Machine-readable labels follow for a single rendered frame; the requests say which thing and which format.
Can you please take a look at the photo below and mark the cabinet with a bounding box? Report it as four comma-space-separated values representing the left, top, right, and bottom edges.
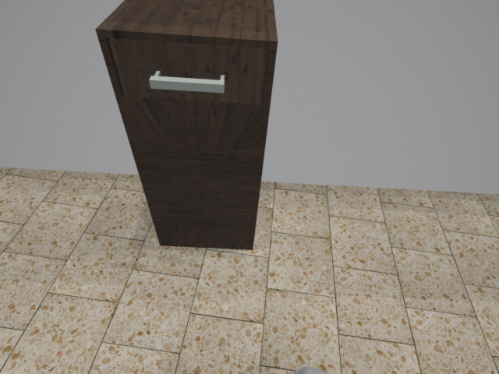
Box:
95, 0, 278, 250

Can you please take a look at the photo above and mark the drawer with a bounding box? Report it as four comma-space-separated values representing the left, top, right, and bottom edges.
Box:
109, 38, 267, 104

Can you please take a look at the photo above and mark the handle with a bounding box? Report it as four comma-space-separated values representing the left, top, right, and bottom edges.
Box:
149, 71, 225, 93

